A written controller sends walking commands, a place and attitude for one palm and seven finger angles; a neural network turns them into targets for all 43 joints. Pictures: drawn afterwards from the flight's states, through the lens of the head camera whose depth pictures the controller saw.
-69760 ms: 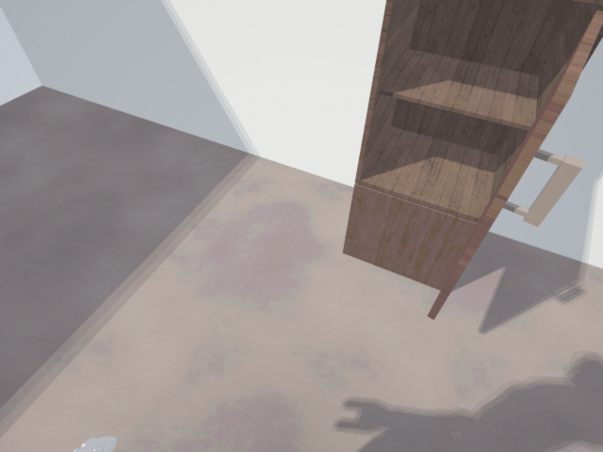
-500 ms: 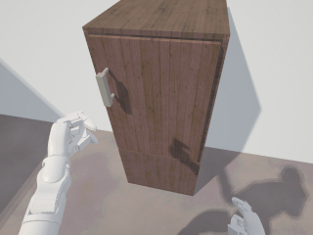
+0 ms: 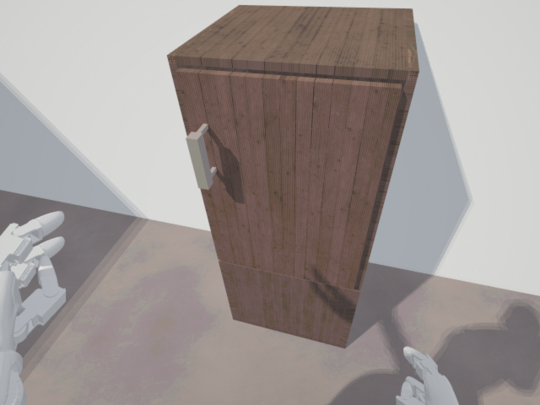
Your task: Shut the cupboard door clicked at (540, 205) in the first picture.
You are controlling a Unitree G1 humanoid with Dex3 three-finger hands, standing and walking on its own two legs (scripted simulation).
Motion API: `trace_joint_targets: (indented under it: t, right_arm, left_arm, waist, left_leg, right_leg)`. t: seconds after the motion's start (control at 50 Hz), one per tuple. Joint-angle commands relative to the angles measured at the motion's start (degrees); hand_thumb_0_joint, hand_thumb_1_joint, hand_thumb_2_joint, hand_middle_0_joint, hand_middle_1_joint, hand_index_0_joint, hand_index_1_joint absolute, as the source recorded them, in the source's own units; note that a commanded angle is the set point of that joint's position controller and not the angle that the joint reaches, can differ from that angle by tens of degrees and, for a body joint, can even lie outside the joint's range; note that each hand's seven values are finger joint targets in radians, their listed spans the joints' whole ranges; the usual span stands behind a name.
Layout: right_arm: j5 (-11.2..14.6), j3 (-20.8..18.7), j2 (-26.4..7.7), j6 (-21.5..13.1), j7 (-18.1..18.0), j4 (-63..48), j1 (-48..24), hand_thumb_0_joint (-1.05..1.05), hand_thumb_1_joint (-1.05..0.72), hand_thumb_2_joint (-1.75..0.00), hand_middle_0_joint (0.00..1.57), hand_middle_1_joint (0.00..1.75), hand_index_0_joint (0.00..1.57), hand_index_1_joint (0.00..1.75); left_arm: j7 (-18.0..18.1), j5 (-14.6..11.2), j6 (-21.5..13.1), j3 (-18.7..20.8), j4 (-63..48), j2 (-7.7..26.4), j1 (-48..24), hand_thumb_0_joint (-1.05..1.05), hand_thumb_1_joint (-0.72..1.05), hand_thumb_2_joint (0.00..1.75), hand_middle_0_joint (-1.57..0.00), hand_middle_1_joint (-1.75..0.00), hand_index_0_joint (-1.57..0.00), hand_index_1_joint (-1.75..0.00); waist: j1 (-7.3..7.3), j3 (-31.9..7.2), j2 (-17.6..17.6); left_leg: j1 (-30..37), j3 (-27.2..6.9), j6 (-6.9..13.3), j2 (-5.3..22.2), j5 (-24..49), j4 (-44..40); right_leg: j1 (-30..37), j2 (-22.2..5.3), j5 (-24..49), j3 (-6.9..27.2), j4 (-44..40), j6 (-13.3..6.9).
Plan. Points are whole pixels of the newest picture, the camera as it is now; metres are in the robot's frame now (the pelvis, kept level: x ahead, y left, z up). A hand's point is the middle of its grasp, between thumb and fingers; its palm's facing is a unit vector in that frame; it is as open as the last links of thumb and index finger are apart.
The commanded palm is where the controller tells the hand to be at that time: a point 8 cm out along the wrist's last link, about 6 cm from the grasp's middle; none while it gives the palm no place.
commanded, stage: draw the hand back to the body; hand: left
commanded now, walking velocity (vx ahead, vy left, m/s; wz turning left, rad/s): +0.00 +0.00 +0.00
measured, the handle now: (204, 156) +0.57 +0.21 +0.08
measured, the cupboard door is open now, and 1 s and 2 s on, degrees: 0 0 0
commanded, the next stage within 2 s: step back with the hand held close in 0.36 s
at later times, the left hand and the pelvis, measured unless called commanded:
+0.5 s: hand (78, 281) +0.20 +0.25 +0.16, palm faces +0.46 -0.79 -0.40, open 7.4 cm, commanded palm +0.15 +0.29 +0.17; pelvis +0.01 -0.01 +0.00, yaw +0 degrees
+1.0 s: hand (29, 313) +0.16 +0.28 +0.16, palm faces +0.40 -0.78 -0.48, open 7.4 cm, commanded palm +0.10 +0.32 +0.17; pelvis -0.04 +0.02 -0.01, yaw +0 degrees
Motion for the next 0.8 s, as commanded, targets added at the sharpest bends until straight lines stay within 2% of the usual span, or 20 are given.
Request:
trace_joint_targets:
  t: [0.0,0.04,0.1,0.14,0.22,0.24,0.3,0.34,0.4,0.46,0.48,0.5,0.52,0.54,0.56,0.6,0.66,0.7,0.72,0.78]
  right_arm:
    - [-0.03,-2.23,-5.49,-4.06,-0.81,-9.58,-8.82,0.0,-0.9,-0.9,0.2,0.3,0.2,0.3]
    - [0.06,-2.38,-5.77,-4.31,-1.04,-9.25,-8.62,0.0,-0.9,-0.9,0.2,0.3,0.2,0.3]
    - [-0.1,-2.43,-5.85,-4.43,-1.38,-9.21,-8.58,0.0,-0.9,-0.9,0.2,0.3,0.2,0.3]
    - [-0.25,-2.35,-5.73,-4.68,-1.5,-9.16,-8.74,0.0,-0.9,-0.9,0.2,0.3,0.2,0.3]
    - [-0.39,-2.09,-5.44,-4.77,-1.3,-9.12,-9.07,0.0,-0.9,-0.9,0.2,0.3,0.2,0.3]
    - [-0.36,-1.89,-5.03,-4.61,-1.25,-9.43,-9.2,0.0,-0.9,-0.9,0.2,0.3,0.2,0.3]
    - [-0.3,-1.85,-4.89,-4.1,-1.0,-9.59,-9.16,0.0,-0.9,-0.9,0.2,0.3,0.2,0.3]
    - [-0.32,-1.94,-4.86,-3.92,-1.04,-9.75,-8.98,0.0,-0.9,-0.9,0.2,0.3,0.2,0.3]
    - [-0.3,-2.05,-4.88,-3.51,-0.81,-9.97,-8.81,0.0,-0.9,-0.9,0.2,0.3,0.2,0.3]
    - [-0.36,-2.24,-4.98,-3.44,-0.95,-10.08,-8.8,0.0,-0.9,-0.9,0.2,0.3,0.2,0.3]
    - [-0.13,-2.62,-6.48,-2.09,-0.84,-10.83,-8.21,0.0,-0.9,-0.9,0.2,0.3,0.2,0.3]
    - [-0.31,-2.63,-5.77,-1.31,-1.0,-9.81,-8.26,0.0,-0.9,-0.9,0.2,0.3,0.2,0.3]
    - [-0.42,-3.01,-5.92,-0.65,-1.12,-9.98,-8.41,0.0,-0.9,-0.9,0.2,0.3,0.2,0.3]
    - [-0.27,-3.06,-5.84,0.1,-1.07,-10.18,-8.21,0.0,-0.9,-0.9,0.2,0.3,0.2,0.3]
    - [-0.1,-3.35,-6.03,0.73,-1.07,-10.48,-7.76,0.0,-0.9,-0.9,0.2,0.3,0.2,0.3]
    - [0.08,-3.65,-6.35,1.84,-1.23,-11.31,-7.63,0.0,-0.9,-0.9,0.2,0.3,0.2,0.3]
    - [0.27,-3.78,-6.56,3.23,-1.62,-12.46,-7.53,0.0,-0.9,-0.9,0.2,0.3,0.2,0.3]
    - [0.39,-3.93,-6.58,4.03,-1.82,-13.13,-7.4,0.0,-0.9,-0.9,0.2,0.3,0.2,0.3]
    - [0.32,-4.08,-6.96,4.17,-2.03,-13.15,-7.61,0.0,-0.9,-0.9,0.2,0.3,0.2,0.3]
    - [0.44,-3.99,-6.97,4.44,-2.1,-13.88,-7.07,0.0,-0.9,-0.9,0.2,0.3,0.2,0.3]
  left_arm:
    - [1.2,0.01,-3.83,5.67,-12.62,9.77,-5.74,0.0,0.9,0.9,-0.2,-0.3,-0.2,-0.3]
    - [1.32,0.27,-3.36,4.3,-12.05,9.16,-8.45,0.0,0.9,0.9,-0.2,-0.3,-0.2,-0.3]
    - [1.73,0.69,-3.27,4.44,-12.22,9.55,-9.85,0.0,0.9,0.9,-0.2,-0.3,-0.2,-0.3]
    - [1.9,0.76,-3.35,5.03,-13.28,10.3,-9.76,0.0,0.9,0.9,-0.2,-0.3,-0.2,-0.3]
    - [1.8,0.49,-3.27,6.91,-13.49,11.51,-7.14,0.0,0.9,0.9,-0.2,-0.3,-0.2,-0.3]
    - [1.7,0.34,-3.19,6.53,-13.73,11.06,-7.03,0.0,0.9,0.9,-0.2,-0.3,-0.2,-0.3]
    - [1.35,0.09,-3.0,6.89,-12.85,10.7,-6.09,0.0,0.9,0.9,-0.2,-0.3,-0.2,-0.3]
    - [1.18,0.05,-2.85,7.09,-13.11,10.91,-5.54,0.0,0.9,0.9,-0.2,-0.3,-0.2,-0.3]
    - [0.96,-0.04,-2.55,6.86,-12.76,10.39,-4.7,0.0,0.9,0.9,-0.2,-0.3,-0.2,-0.3]
    - [1.0,0.01,-2.49,6.99,-13.8,10.92,-4.99,0.0,0.9,0.9,-0.2,-0.3,-0.2,-0.3]
    - [1.31,0.26,-4.53,11.96,-16.64,17.06,-9.31,0.0,0.9,0.9,-0.2,-0.3,-0.2,-0.3]
    - [1.03,0.15,-4.66,9.66,-11.95,14.13,-4.71,0.0,0.9,0.9,-0.2,-0.3,-0.2,-0.3]
    - [1.0,0.36,-5.11,9.93,-12.71,14.6,-3.65,0.0,0.9,0.9,-0.2,-0.3,-0.2,-0.3]
    - [0.93,0.38,-5.27,9.13,-12.29,13.75,-1.99,0.0,0.9,0.9,-0.2,-0.3,-0.2,-0.3]
    - [0.96,0.39,-5.35,8.64,-12.87,13.18,-1.18,0.0,0.9,0.9,-0.2,-0.3,-0.2,-0.3]
    - [1.34,0.22,-5.26,9.39,-14.18,13.87,0.78,0.0,0.9,0.9,-0.2,-0.3,-0.2,-0.3]
    - [1.85,-0.16,-4.97,10.29,-16.44,14.92,2.24,0.0,0.9,0.9,-0.2,-0.3,-0.2,-0.3]
    - [2.23,-0.36,-4.7,10.82,-16.71,15.44,2.7,0.0,0.9,0.9,-0.2,-0.3,-0.2,-0.3]
    - [2.42,-0.41,-4.68,11.75,-16.86,16.54,2.69,0.0,0.9,0.9,-0.2,-0.3,-0.2,-0.3]
    - [2.86,-0.57,-4.9,11.06,-17.6,15.79,3.16,0.0,0.9,0.9,-0.2,-0.3,-0.2,-0.3]
  waist:
    - [-0.45,-0.88,-1.78]
    - [-0.97,0.34,-1.59]
    - [-0.55,-1.6,-1.48]
    - [-0.2,-3.09,-0.94]
    - [0.56,-3.28,-0.74]
    - [0.55,-2.67,0.11]
    - [0.55,-1.77,-1.19]
    - [0.57,-2.59,0.19]
    - [0.57,-2.93,-1.49]
    - [0.56,-4.05,-1.14]
    - [-1.65,-1.57,-1.47]
    - [-2.06,-1.99,-5.66]
    - [-1.94,-2.69,-7.1]
    - [-2.24,-4.34,-7.05]
    - [-2.42,-6.37,-5.45]
    - [-2.5,-8.27,-2.33]
    - [-2.55,-10.19,-2.44]
    - [-2.61,-9.9,-3.17]
    - [-2.48,-9.61,-2.29]
    - [-2.64,-8.84,-1.17]
  left_leg:
    - [5.31,-0.32,0.77,0.38,4.48,-3.86]
    - [5.72,-0.26,1.03,0.36,4.12,-4.0]
    - [6.58,-0.62,1.07,0.2,4.57,-4.08]
    - [7.09,-0.66,1.1,0.1,5.47,-4.07]
    - [6.65,-0.68,0.85,0.01,7.77,-3.62]
    - [6.14,-0.35,0.79,-0.05,7.75,-3.66]
    - [5.79,-0.25,0.67,0.15,8.66,-3.55]
    - [6.27,0.11,0.76,0.14,10.18,-3.33]
    - [6.37,0.26,0.79,0.24,11.49,-2.9]
    - [7.06,0.53,1.0,0.15,12.65,-2.56]
    - [3.49,-0.44,1.99,1.74,11.33,1.77]
    - [3.04,-0.66,1.9,1.58,11.43,3.75]
    - [2.8,-0.22,1.8,1.27,12.66,4.71]
    - [2.19,-0.01,1.77,1.37,14.58,5.45]
    - [2.23,-0.02,1.59,1.64,16.82,5.51]
    - [3.2,-0.2,1.56,2.31,21.4,4.84]
    - [3.49,-0.85,1.38,3.12,26.62,4.46]
    - [3.15,-1.25,1.26,3.57,25.79,3.59]
    - [2.83,-1.56,1.25,3.69,25.4,3.05]
    - [0.46,-2.39,1.1,4.28,21.61,1.13]
  right_leg:
    - [-8.29,1.03,6.98,-1.58,-4.51,-0.91]
    - [-9.23,0.88,6.52,-1.28,-4.94,-0.76]
    - [-8.41,0.93,6.54,-1.39,-4.17,-0.92]
    - [-7.3,0.74,7.49,-1.28,-3.86,-1.0]
    - [-6.11,0.91,10.22,-1.36,-3.72,-1.17]
    - [-5.99,0.64,10.49,-1.23,-3.55,-1.1]
    - [-6.18,0.87,11.47,-1.38,-3.67,-1.06]
    - [-5.4,0.63,13.52,-1.16,-3.42,-1.01]
    - [-5.42,0.82,15.03,-1.38,-3.13,-0.84]
    - [-5.05,0.64,16.68,-1.19,-2.97,-0.66]
    - [-9.44,-2.97,19.84,1.52,-5.52,-0.65]
    - [-9.98,-4.62,22.72,1.73,-5.43,-0.76]
    - [-9.73,-5.13,28.19,1.7,-4.85,-0.53]
    - [-8.55,-5.74,31.22,1.41,-3.1,-0.46]
    - [-7.29,-5.88,32.47,1.18,-1.47,-0.59]
    - [-7.24,-5.16,31.9,0.75,0.25,-0.42]
    - [-6.59,-4.19,32.17,0.16,2.15,-0.16]
    - [-7.56,-3.59,29.05,0.31,2.23,-0.12]
    - [-7.88,-3.44,27.7,0.38,2.19,-0.13]
    - [-8.17,-2.57,21.29,0.53,2.46,-0.15]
